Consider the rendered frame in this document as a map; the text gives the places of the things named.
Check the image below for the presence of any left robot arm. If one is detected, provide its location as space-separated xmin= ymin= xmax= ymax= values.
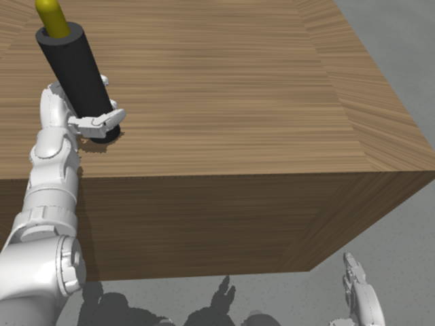
xmin=0 ymin=127 xmax=86 ymax=326

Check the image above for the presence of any left robot hand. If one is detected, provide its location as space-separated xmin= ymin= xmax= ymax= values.
xmin=39 ymin=75 xmax=126 ymax=139

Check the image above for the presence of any bottle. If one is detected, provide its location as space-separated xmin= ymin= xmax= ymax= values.
xmin=35 ymin=0 xmax=120 ymax=144

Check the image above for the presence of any right robot hand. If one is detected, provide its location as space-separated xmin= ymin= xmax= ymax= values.
xmin=329 ymin=251 xmax=385 ymax=326

